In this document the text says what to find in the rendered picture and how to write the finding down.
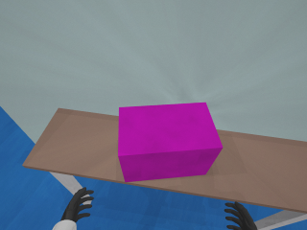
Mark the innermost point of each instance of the robot left forearm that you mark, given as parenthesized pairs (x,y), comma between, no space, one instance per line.
(66,224)

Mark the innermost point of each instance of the carton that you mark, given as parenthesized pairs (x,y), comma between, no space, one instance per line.
(166,141)

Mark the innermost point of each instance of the table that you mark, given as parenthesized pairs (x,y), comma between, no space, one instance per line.
(252,169)

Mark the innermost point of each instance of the left robot hand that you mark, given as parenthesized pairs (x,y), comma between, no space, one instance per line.
(74,207)

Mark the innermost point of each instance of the right robot hand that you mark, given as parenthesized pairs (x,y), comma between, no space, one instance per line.
(244,220)

